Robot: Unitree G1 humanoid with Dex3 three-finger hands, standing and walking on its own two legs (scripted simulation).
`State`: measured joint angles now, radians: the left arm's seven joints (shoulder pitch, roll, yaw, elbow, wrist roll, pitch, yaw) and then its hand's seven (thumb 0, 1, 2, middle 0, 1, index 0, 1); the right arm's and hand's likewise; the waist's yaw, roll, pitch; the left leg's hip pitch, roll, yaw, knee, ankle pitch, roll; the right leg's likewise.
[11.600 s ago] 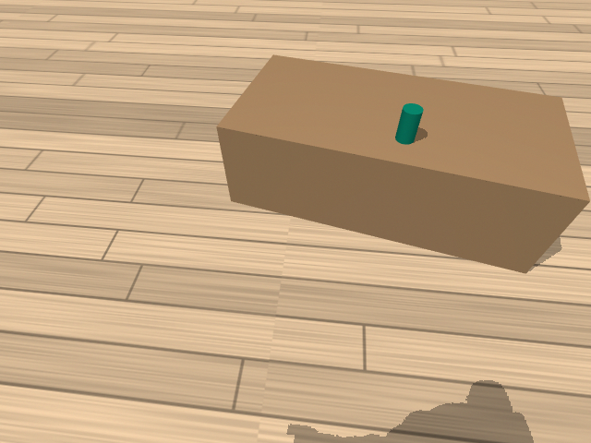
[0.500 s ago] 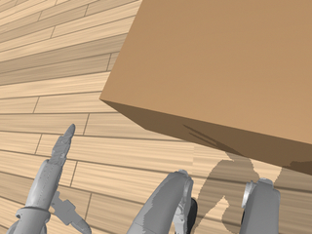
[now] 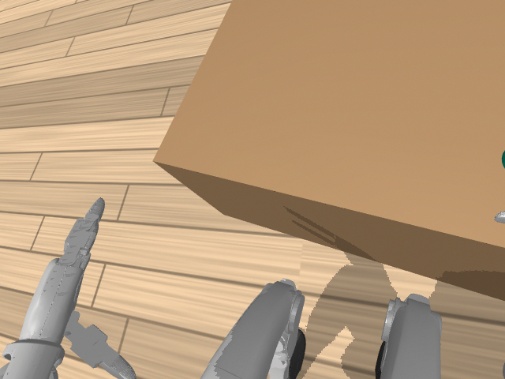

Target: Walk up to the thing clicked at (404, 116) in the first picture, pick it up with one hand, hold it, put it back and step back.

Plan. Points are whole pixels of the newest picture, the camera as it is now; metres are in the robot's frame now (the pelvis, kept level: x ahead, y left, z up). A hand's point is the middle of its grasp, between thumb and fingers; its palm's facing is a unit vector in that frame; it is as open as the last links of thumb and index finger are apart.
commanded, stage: rest palm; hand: right
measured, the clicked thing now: out of the picture +0.51 -0.29 -0.07
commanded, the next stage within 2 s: close in 0.04 s
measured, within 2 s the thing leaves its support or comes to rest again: leaves its support in 1.44 s
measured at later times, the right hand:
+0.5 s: hand out of the picture +0.49 -0.28 -0.05, palm faces +0.35 +0.94 +0.01, open 16.8 cm
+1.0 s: hand out of the picture +0.49 -0.28 -0.05, palm faces +0.37 +0.93 +0.00, open 11.2 cm
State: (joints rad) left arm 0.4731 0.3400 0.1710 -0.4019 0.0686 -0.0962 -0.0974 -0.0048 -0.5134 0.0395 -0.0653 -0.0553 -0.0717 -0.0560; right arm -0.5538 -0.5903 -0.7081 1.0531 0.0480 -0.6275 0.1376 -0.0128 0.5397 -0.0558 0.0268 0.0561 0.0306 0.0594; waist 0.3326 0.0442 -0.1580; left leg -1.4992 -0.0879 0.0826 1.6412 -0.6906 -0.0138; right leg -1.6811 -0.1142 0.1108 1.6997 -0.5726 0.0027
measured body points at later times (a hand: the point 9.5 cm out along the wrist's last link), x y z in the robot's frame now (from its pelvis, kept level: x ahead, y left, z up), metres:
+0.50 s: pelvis +0.00 +0.00 +0.00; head +0.18 -0.10 +0.39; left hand +0.18 +0.25 +0.13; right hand +0.46 -0.33 -0.05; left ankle +0.04 +0.13 -0.52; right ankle +0.08 -0.13 -0.52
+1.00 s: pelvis +0.00 +0.00 +0.00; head +0.18 -0.10 +0.39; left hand +0.19 +0.26 +0.12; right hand +0.46 -0.33 -0.05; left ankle +0.04 +0.13 -0.52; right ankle +0.08 -0.13 -0.52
